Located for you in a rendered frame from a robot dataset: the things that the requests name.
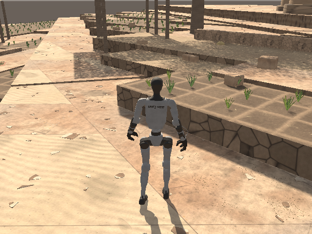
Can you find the right robot foot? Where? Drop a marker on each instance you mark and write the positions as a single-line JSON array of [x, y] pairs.
[[165, 194]]

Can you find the robot right hand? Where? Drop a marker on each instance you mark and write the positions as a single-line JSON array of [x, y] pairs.
[[184, 144]]

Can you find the right robot thigh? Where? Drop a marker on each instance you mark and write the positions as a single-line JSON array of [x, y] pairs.
[[167, 148]]

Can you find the left robot forearm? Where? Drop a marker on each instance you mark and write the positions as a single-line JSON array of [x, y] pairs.
[[132, 126]]

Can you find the robot left upper arm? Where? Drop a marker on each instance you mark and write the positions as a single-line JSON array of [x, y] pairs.
[[138, 109]]

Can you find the robot right upper arm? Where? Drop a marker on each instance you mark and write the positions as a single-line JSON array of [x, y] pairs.
[[171, 103]]

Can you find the robot left hand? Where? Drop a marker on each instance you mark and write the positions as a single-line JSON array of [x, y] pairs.
[[129, 135]]

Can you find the right robot forearm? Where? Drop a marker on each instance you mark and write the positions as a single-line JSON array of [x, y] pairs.
[[180, 131]]

